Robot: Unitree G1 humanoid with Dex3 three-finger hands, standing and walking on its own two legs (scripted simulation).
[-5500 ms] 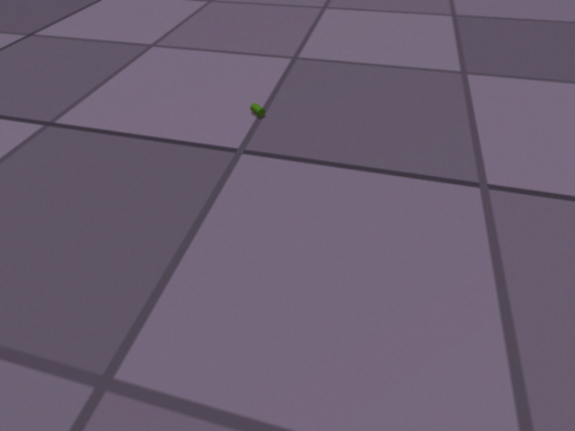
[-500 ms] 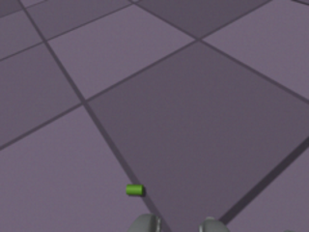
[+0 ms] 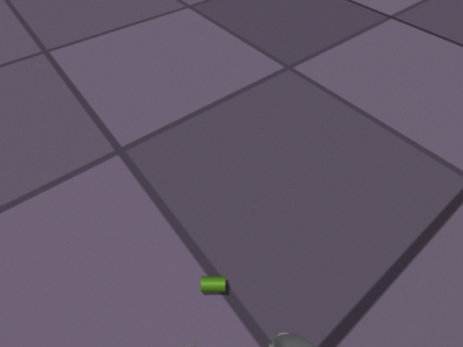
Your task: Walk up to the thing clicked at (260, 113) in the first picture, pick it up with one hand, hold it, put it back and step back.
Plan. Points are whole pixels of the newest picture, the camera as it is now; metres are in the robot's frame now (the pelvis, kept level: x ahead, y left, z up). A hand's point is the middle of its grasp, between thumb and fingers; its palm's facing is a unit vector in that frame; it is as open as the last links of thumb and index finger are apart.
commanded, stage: walk up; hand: left
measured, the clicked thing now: (213, 284) +0.45 +0.09 -0.70
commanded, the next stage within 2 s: stand in 1.52 s
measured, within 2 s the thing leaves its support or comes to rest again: neither
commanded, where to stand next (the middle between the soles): +0.08 -0.07 m, yaw -3 degrees
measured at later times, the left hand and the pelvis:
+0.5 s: hand out of the picture +0.13 +0.22 -0.12, palm faces -0.08 -0.92 -0.39, open 7.4 cm; pelvis +0.00 -0.04 +0.02, yaw -4 degrees
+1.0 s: hand out of the picture +0.15 +0.21 -0.10, palm faces -0.06 -0.95 -0.31, open 7.4 cm; pelvis +0.01 -0.03 +0.05, yaw -4 degrees
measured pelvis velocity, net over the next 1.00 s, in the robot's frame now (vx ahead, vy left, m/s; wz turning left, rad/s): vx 0.01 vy -0.03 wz -0.07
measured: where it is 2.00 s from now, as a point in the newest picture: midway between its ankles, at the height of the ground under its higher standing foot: outside the picture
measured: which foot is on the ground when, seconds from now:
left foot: down 0.00-1.00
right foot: up 0.00-0.08, down 0.10-1.00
